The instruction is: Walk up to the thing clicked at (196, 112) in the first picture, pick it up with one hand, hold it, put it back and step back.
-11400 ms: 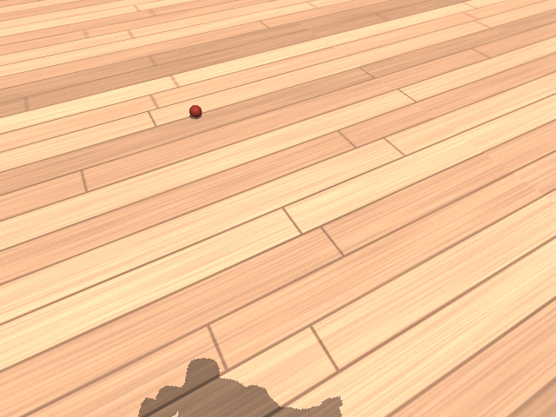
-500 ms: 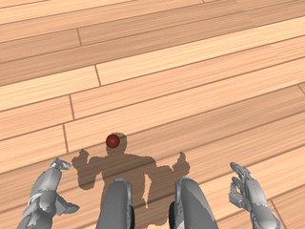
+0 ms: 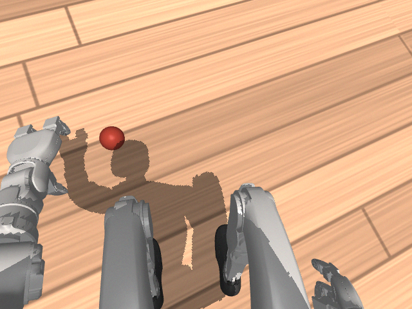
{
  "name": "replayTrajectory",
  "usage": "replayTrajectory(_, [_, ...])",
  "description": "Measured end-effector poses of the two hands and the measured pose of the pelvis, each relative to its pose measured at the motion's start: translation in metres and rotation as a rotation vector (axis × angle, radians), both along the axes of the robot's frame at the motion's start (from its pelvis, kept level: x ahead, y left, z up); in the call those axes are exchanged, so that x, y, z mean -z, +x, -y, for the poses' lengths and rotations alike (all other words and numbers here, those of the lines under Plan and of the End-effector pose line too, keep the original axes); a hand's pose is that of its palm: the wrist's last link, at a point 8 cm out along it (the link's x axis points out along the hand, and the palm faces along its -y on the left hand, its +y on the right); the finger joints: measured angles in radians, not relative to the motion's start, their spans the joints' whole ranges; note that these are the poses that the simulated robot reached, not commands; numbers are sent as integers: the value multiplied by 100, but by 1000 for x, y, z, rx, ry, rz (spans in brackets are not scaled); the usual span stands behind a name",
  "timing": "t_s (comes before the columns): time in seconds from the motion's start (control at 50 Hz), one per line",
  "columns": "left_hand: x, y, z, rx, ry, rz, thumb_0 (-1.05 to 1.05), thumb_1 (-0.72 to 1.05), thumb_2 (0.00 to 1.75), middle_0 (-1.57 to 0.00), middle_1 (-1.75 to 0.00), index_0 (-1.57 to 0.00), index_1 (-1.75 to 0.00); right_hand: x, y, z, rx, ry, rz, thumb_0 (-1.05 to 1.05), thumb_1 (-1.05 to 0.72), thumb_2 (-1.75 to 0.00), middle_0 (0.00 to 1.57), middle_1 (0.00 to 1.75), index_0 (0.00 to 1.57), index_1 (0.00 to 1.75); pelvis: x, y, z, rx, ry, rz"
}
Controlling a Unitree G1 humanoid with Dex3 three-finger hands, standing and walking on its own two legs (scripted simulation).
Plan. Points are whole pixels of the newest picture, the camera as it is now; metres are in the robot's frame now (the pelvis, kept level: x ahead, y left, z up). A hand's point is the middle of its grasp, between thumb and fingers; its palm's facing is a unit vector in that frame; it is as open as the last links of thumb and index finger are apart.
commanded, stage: rise first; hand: left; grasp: from above
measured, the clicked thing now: (112, 138) +0.54 +0.23 -0.39
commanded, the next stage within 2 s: none
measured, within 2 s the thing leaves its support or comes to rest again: neither
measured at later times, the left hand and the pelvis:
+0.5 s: hand (70, 149) +0.46 +0.29 -0.23, palm faces -0.47 -0.02 -0.88, open 14.1 cm; pelvis +0.01 +0.01 -0.06, yaw -2 degrees
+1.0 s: hand (77, 144) +0.48 +0.29 -0.26, palm faces -0.46 -0.04 -0.89, open 14.0 cm; pelvis +0.01 +0.01 -0.08, yaw -3 degrees
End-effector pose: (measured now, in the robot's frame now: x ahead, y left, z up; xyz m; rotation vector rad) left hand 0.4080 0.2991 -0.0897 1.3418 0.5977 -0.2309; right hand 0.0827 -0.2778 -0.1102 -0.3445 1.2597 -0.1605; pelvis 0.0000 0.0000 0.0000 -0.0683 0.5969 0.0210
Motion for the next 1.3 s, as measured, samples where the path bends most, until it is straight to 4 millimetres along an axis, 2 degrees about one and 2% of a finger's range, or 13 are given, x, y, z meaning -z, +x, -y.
replayTrajectory(0.08, [20,10,2,61,27,10,0,-52,102,-9,-104,-9,-103,9,-18,0,13,-16,-59,1,-90,-90,20,30,21,30,14,-1,-3,2,-12,-4])
replayTrajectory(0.16, [37,20,2,105,56,29,0,-53,103,-9,-101,-9,-102,17,-27,-2,12,-23,-107,0,-90,-90,20,30,21,30,27,0,-6,2,-20,-11])
replayTrajectory(0.42, [72,50,7,181,124,51,0,-53,102,-10,-98,-9,-99,47,-25,-13,-17,-1,-159,0,-90,-90,20,30,21,30,54,4,-12,4,-33,-26])
replayTrajectory(0.64, [90,66,12,187,130,46,0,-52,100,-9,-100,-9,-100,58,-29,-11,-39,14,-206,0,-91,-90,20,30,21,30,66,9,-8,10,-30,-36])
replayTrajectory(0.9, [108,78,13,179,122,53,0,-52,99,-8,-104,-10,-102,58,-44,-2,-38,-14,-262,0,-91,-90,20,30,21,30,78,11,-7,22,-43,-34])
replayTrajectory(1.3, [118,88,13,187,133,62,0,-52,99,-8,-104,-9,-103,61,-49,-10,-31,-6,-263,0,-91,-90,20,30,21,30,85,11,-10,26,-54,-29])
